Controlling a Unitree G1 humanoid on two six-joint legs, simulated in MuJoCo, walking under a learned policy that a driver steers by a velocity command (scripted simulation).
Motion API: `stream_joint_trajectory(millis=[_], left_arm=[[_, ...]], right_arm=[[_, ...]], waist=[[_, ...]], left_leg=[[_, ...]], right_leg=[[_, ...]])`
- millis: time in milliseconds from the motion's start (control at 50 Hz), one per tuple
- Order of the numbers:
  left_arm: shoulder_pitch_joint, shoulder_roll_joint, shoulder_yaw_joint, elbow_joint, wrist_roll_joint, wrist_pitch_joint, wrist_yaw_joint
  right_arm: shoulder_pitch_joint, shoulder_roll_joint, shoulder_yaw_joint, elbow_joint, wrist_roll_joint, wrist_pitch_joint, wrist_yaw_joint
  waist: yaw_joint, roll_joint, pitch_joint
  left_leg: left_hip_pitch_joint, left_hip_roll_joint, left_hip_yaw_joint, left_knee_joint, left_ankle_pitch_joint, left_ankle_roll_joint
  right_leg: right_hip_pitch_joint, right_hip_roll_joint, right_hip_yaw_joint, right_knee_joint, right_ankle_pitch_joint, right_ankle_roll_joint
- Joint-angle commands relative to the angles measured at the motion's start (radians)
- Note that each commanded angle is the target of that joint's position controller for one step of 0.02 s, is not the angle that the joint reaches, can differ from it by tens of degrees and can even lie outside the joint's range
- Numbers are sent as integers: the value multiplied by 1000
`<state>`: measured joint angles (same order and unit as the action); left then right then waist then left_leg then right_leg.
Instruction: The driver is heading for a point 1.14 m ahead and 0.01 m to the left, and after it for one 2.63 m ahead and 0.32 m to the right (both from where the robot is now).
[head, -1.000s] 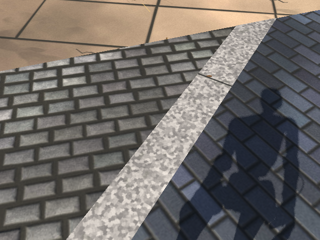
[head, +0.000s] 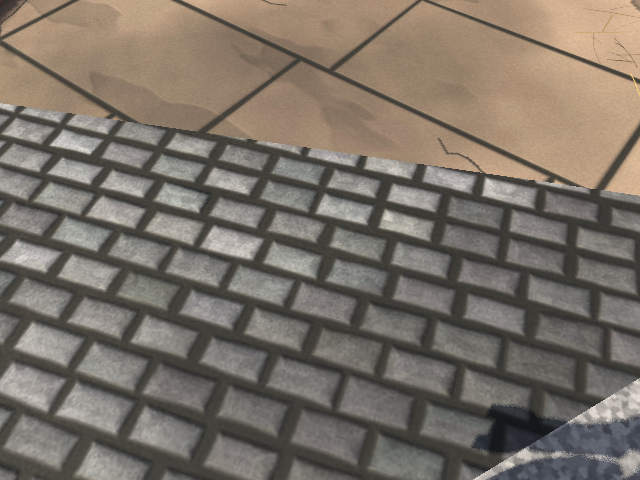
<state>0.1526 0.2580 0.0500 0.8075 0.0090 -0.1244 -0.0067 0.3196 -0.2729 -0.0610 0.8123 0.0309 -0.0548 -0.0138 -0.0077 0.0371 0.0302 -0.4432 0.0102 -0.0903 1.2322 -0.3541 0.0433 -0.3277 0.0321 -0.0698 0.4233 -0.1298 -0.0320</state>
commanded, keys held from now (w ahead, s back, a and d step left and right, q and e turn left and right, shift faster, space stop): w+q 0.08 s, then w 0.92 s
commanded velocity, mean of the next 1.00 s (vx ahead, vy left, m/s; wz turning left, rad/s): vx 0.50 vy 0.00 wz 0.19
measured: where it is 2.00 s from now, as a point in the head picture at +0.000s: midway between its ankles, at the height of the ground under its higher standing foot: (266, 237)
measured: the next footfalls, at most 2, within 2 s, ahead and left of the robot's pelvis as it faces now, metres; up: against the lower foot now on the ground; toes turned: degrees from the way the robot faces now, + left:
left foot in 0.36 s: +0.34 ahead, +0.19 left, +0.00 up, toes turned +11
right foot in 0.92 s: +0.69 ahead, +0.00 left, +0.00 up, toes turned +6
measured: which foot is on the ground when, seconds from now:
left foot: up 0.00-0.34, down 0.36-0.94, up 0.96-1.00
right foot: down 0.00-0.36, up 0.38-0.90, down 0.92-1.00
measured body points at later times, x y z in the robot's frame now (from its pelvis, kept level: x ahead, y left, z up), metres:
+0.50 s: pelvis +0.26 +0.09 +0.00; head +0.29 +0.11 +0.45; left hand +0.28 +0.37 -0.14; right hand +0.44 -0.15 -0.10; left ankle +0.30 +0.18 -0.74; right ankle +0.19 -0.08 -0.64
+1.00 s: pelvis +0.55 +0.07 -0.01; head +0.58 +0.07 +0.44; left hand +0.68 +0.35 -0.11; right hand +0.60 -0.20 -0.15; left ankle +0.35 +0.19 -0.66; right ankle +0.65 +0.00 -0.74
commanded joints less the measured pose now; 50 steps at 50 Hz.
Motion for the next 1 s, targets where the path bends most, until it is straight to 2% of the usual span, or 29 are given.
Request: stream_joint_trajectory(millis=[20, 100, 140, 200, 280, 320, 340, 360, 380, 400, 420, 440, 460, 480, 500, 520, 560, 600, 640, 700, 800, 860, 880, 900, 920, 940, 960, 980, 1000], left_arm=[[32, 85, 24, -20, -1, -15, -4], [67, 137, 43, 13, -7, -20, -5], [85, 149, 45, 27, -7, -14, -6], [110, 167, 43, 40, -20, 0, -6], [180, 202, 47, 80, -41, 24, -7], [178, 218, 49, 90, -47, 40, -4], [159, 222, 47, 92, -48, 47, -2], [171, 194, 35, 93, -40, 50, 2], [169, 141, 10, 59, -8, 45, 4], [269, 29, -22, 40, -10, 18, -6], [201, 141, 4, 52, -45, -3, -13], [126, 161, 12, 21, -65, -10, -16], [92, 147, 9, 18, -50, -9, -9], [67, 135, 14, 23, -26, 1, -2], [112, 123, 14, 24, -28, 14, -5], [129, 113, 14, 34, -26, 25, -6], [120, 93, 13, 32, -24, 45, -3], [45, 82, 11, 6, -14, 52, 0], [-13, 69, 8, -11, -10, 49, -4], [-111, 54, 0, -36, -16, 40, -14], [-232, 61, -5, -88, -25, 27, -38], [-209, 87, 2, -96, -24, 18, -52], [-159, 105, 11, -86, -23, 17, -51], [-46, 132, 28, -53, -20, 16, -45], [127, 184, 53, -3, -17, 18, -36], [273, 286, 76, 16, 5, 21, -26], [304, 250, 65, 33, -13, 26, -32], [239, 188, 45, 24, -26, 25, -32], [164, 151, 35, 6, -23, 27, -28]], right_arm=[[34, -35, -14, -83, 5, 6, 6], [-60, -26, -8, -143, -12, 15, 6], [-100, -19, -1, -156, -11, 5, 15], [-213, -12, 10, -185, -13, -10, 36], [-318, -31, 12, -238, -8, -14, 54], [-291, -59, 0, -244, -13, -17, 57], [-196, -85, -17, -219, -18, -19, 56], [-30, -139, -48, -163, -20, -17, 48], [161, -236, -78, -131, -24, -10, 29], [159, -309, -80, -130, -28, -11, 30], [157, -208, -56, -135, -25, -20, 36], [94, -167, -42, -137, -27, -27, 38], [21, -135, -32, -146, -23, -29, 41], [-41, -93, -21, -151, -27, -30, 47], [-63, -92, -20, -153, -35, -36, 46], [-65, -77, -19, -147, -31, -45, 49], [-58, -98, -26, -125, -30, -57, 43], [-24, -109, -29, -101, -30, -59, 33], [8, -113, -29, -79, -27, -52, 23], [41, -131, -32, -51, -24, -47, 13], [110, -146, -37, 10, -14, -33, 7], [93, -160, -43, 26, -10, -20, 1], [76, -171, -45, 25, -11, -16, -1], [55, -171, -43, 24, -13, -9, -2], [56, -145, -31, 16, -20, -5, -5], [159, -55, -2, -9, -32, -16, 1], [190, -15, 15, 10, -20, -39, 8], [111, -120, -12, -3, 6, -57, 14], [21, -134, -14, -30, 17, -65, 15]], waist=[[0, -116, -49], [10, -73, -13], [21, -69, -12], [56, -69, 14], [79, -95, 45], [42, -120, 23], [-24, -120, -34], [-95, -100, -135], [-164, 45, -276], [-66, 271, -381], [-110, 142, -363], [-92, 114, -230], [-59, 36, -170], [-28, -7, -110], [14, 61, -118], [21, 45, -104], [41, 19, -81], [26, -1, -38], [7, 1, -18], [-29, 16, 12], [-65, 28, 56], [-34, 46, 35], [-3, 61, 0], [59, 59, -68], [128, 32, -185], [118, -171, -358], [111, -325, -463], [120, -235, -325], [101, -166, -206]], left_leg=[[-181, 122, -27, -5, 57, -2], [-271, 141, -29, -150, 167, -15], [-265, 129, -21, -275, 265, -11], [-208, 102, 54, -468, 362, -6], [-195, 79, 98, -599, 271, 17], [-117, 43, 130, -653, 192, 48], [33, 4, 163, -706, 219, 70], [277, -32, 178, -713, 247, 96], [591, 170, -84, -696, 294, 165], [810, 381, -588, -862, 111, 321], [779, 380, -621, -922, 75, 301], [671, 346, -456, -920, 164, 259], [539, 299, -333, -928, 267, 229], [427, 241, -235, -965, 331, 193], [363, 244, -203, -997, 368, 207], [326, 226, -168, -1021, 438, 210], [295, 217, -114, -1066, 433, 219], [305, 215, -75, -1088, 471, 219], [327, 198, -33, -1100, 452, 200], [338, 179, 15, -1113, 395, 173], [459, 229, 12, -1068, 372, 157], [526, 256, 7, -996, 499, 132], [531, 248, 16, -936, 647, 119], [514, 210, 50, -802, 813, 98], [400, 154, 91, -584, 790, 64], [33, 34, 127, -179, 411, -3], [-195, -86, 12, 51, -204, -30], [-310, -18, -55, 142, -182, -9], [-330, 38, -20, 120, -94, 8]], right_leg=[[168, -288, 263, -268, 25, -173], [177, -306, 149, -307, 142, -197], [200, -286, 91, -306, 171, -188], [205, -261, 18, -296, 166, -165], [310, -314, 31, -256, 146, -145], [355, -330, 24, -176, 296, -125], [343, -304, -14, -51, 459, -102], [267, -253, -61, 151, 546, -71], [25, -194, -95, 504, 248, -21], [-329, -18, 7, 812, -436, 22], [-431, -59, 141, 924, -438, 7], [-490, -105, 127, 922, -348, -10], [-449, -150, 120, 867, -257, -12], [-399, -177, 119, 802, -189, -15], [-333, -196, 133, 776, -149, -7], [-298, -198, 132, 754, -135, 0], [-309, -195, 126, 695, -86, 18], [-378, -194, 126, 593, -4, 34], [-400, -182, 120, 465, 103, 40], [-370, -149, 91, 285, 231, 34], [-381, -119, 81, 143, 197, 2], [-316, -95, 65, 100, 91, -38], [-228, -67, 39, 93, 61, -54], [-68, -27, 2, 73, 64, -78], [197, -56, 35, 102, 97, -114], [608, -322, 428, 100, 38, -251], [748, -434, 821, -91, -127, -341], [653, -401, 733, -123, -230, -283], [503, -367, 582, -137, -206, -239]])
